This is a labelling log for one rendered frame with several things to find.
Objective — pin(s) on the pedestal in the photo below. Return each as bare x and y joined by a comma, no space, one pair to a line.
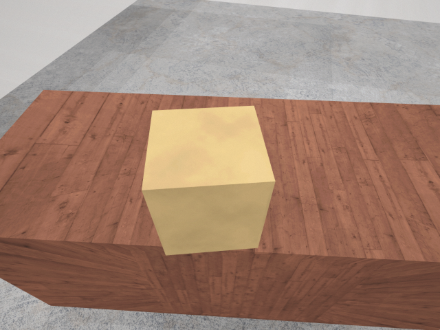
351,236

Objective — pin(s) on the carton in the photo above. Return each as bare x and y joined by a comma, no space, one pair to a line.
207,179

